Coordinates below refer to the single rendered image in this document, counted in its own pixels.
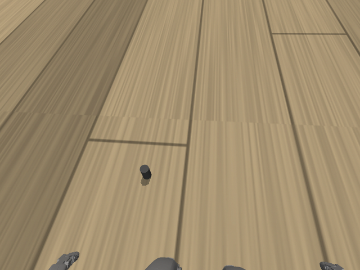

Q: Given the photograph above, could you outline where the can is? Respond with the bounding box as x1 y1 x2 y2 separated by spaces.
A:
140 165 151 179

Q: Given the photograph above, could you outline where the left robot hand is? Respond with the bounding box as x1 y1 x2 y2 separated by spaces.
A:
49 251 79 270

